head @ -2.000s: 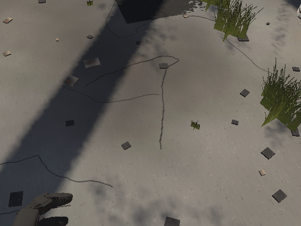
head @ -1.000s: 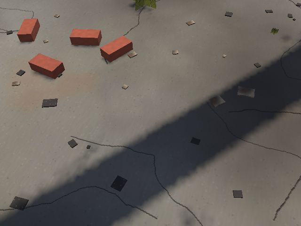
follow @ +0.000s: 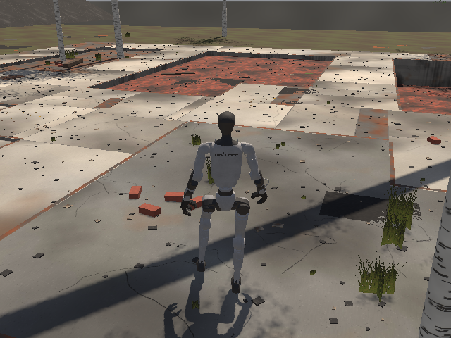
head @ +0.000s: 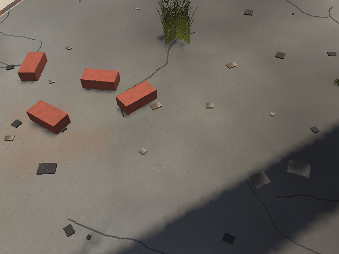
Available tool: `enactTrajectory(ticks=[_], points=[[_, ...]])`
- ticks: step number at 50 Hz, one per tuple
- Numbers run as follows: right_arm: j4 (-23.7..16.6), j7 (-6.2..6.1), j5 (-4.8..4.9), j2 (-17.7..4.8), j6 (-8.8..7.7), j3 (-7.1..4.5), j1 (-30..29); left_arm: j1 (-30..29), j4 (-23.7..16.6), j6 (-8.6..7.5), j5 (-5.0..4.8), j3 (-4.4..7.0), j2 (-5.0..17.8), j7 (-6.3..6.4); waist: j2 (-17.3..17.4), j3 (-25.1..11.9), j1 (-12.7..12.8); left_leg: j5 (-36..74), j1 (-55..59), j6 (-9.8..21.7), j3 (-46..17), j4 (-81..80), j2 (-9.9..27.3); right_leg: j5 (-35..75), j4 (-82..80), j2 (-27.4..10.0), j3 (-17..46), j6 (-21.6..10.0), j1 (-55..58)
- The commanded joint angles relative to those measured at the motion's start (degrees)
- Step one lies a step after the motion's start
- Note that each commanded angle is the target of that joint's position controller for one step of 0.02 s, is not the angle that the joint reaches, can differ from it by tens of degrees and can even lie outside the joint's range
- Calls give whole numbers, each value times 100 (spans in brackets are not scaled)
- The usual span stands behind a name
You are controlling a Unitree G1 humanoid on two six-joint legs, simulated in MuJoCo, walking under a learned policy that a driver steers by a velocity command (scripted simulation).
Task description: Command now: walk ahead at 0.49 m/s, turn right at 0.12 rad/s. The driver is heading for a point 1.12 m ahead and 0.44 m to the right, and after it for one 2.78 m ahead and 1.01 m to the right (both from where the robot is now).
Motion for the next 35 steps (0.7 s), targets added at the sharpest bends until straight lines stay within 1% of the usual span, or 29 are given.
enactTrajectory(ticks=[1, 3, 5, 6, 7, 9, 10, 11, 12, 13, 14, 15, 16, 17, 18, 19, 20, 22, 24, 26, 28, 30, 32, 33, 34, 35], points=[[-428, 37, -26, -199, -147, -29, -405, -222, -350, -58, -66, 215, 940, 86, -436, 302, -73, 923, 92, -91, 5, -1074, -41, 746, -892, -1412, 1000, -814, -377], [-532, 107, 6, -142, -213, 2, -824, 53, -245, 5, -105, 244, 1051, 125, -406, 351, 93, 1170, 261, -131, 90, -1668, -203, 732, -801, -1430, 1001, -782, -238], [-631, 184, 38, -160, -264, 6, -1159, 276, -156, 72, -136, 259, 1085, 146, -427, 383, 195, 1151, 332, -131, 69, -2041, -320, 727, -590, -1531, 1131, -778, 8], [-679, 220, 50, -193, -288, -2, -1280, 348, -124, 108, -148, 265, 1085, 160, -463, 380, 204, 1058, 358, -106, 29, -2205, -367, 753, -449, -1594, 1225, -756, 168], [-708, 247, 57, -255, -311, -22, -1312, 380, -100, 142, -157, 277, 1094, 180, -519, 351, 156, 920, 441, -62, -32, -2373, -404, 788, -298, -1668, 1335, -705, 325], [-674, 266, 62, -416, -352, -79, -1143, 369, -80, 200, -148, 315, 1147, 217, -679, 232, -10, 499, 839, 51, -43, -2549, -489, 1058, 25, -1779, 1545, -592, 532], [-614, 254, 66, -515, -373, -125, -876, 319, -85, 228, -139, 330, 1175, 225, -771, 86, -180, 237, 1278, 143, 40, -2625, -566, 1476, 332, -1752, 1577, -526, 548], [-437, 212, 65, -716, -388, -239, -214, 258, -100, 246, -106, 296, 1102, 220, -728, -332, -545, 180, 2265, 318, 171, -2822, -653, 2078, 1091, -1479, 1406, -379, 399], [-289, 154, -22, -1003, -392, -345, 710, 196, -221, 237, -22, 183, 813, 207, -558, -1195, -979, 210, 3891, 622, -255, -2485, -82, 1570, 2465, -1146, 1210, -177, -366], [-206, 114, -118, -1546, -329, -481, 1342, 848, -392, 151, -6, 5, 189, 187, 771, -2212, -848, -325, 6237, 1356, -2357, -2431, 1397, -703, 4603, -291, 666, 245, -2483], [-153, 145, -81, -1237, -287, -410, 1472, 902, -427, 80, -180, 9, 342, 180, 1493, -2554, -879, -1551, 6377, 1649, -3991, -3350, 1799, -2457, 5618, -196, 1048, 322, -3439], [-169, 128, -43, -776, -273, -279, 1133, 363, -477, 89, -315, 183, 928, 194, 792, -1583, -938, -2056, 5643, 1355, -3217, -3545, 1547, -2048, 6002, -549, 1154, 302, -3828], [-184, 111, -30, -579, -256, -209, 752, -47, -589, 115, -284, 211, 986, 207, 456, -959, -836, -1675, 4847, 1183, -2396, -3645, 1345, -1561, 5928, -793, 945, 307, -3819], [-156, 119, -41, -396, -254, -149, 434, -196, -624, 155, -206, 220, 904, 203, 262, -521, -665, -1131, 4124, 1131, -1798, -3842, 1097, -1200, 5674, -964, 905, 339, -3629], [-125, 118, -73, -298, -283, -128, 222, -156, -629, 217, -177, 244, 800, 185, 423, -300, -479, -757, 3618, 1079, -1326, -4035, 916, -937, 5416, -1131, 940, 361, -3339], [-96, 115, -90, -286, -310, -139, 81, -58, -609, 290, -191, 237, 676, 164, 492, -190, -362, -529, 3277, 1058, -964, -4217, 798, -798, 5323, -1196, 900, 393, -3065], [-53, 114, -82, -298, -346, -160, 9, -36, -610, 354, -195, 221, 546, 156, 448, -109, -301, -241, 3087, 1096, -668, -4347, 770, -712, 5268, -1212, 840, 428, -2997], [46, 101, -77, -434, -400, -219, -12, -202, -734, 431, -158, 207, 450, 162, 265, 51, -252, 223, 2968, 1184, -239, -4521, 811, -411, 4966, -1256, 849, 503, -3162], [142, 78, -83, -546, -397, -263, 51, -446, -855, 431, -122, 192, 420, 138, 141, 132, -297, 510, 3089, 1215, 152, -4589, 793, 97, 4393, -1266, 846, 549, -3327], [192, 51, -71, -648, -360, -288, 56, -732, -944, 387, -129, 163, 364, 57, 83, 179, -384, 675, 3190, 1129, 592, -4594, 680, 725, 3641, -1225, 697, 516, -3220], [256, 22, -37, -769, -310, -321, 185, -1175, -1085, 349, -121, 122, 299, -33, -2, 279, -560, 712, 3306, 1066, 895, -4594, 683, 1092, 3008, -1159, 446, 460, -3093], [345, 13, 18, -884, -248, -362, 362, -1519, -1245, 349, -125, 112, 305, -99, -42, 380, -676, 722, 3604, 1012, 1049, -4548, 785, 1079, 2610, -1122, 307, 373, -3111], [421, 19, 93, -980, -171, -404, 471, -1745, -1397, 365, -127, 132, 377, -148, -34, 448, -701, 912, 4012, 928, 1156, -4377, 908, 800, 2349, -1073, 208, 237, -3187], [446, 19, 128, -1034, -127, -426, 490, -1787, -1459, 373, -116, 153, 426, -167, -11, 435, -666, 1277, 4193, 879, 1222, -4195, 953, 553, 2260, -999, 114, 148, -3146], [448, 13, 157, -1117, -86, -452, 465, -1730, -1499, 388, -104, 194, 503, -176, 57, 338, -569, 2086, 4318, 821, 1314, -3886, 962, 259, 2204, -853, -28, 38, -2927], [437, 3, 193, -1211, -47, -482, 435, -1520, -1495, 413, -93, 259, 619, -170, 165, 122, -404, 3088, 4400, 757, 1407, -3398, 939, -58, 2208, -641, -210, -86, -2521]])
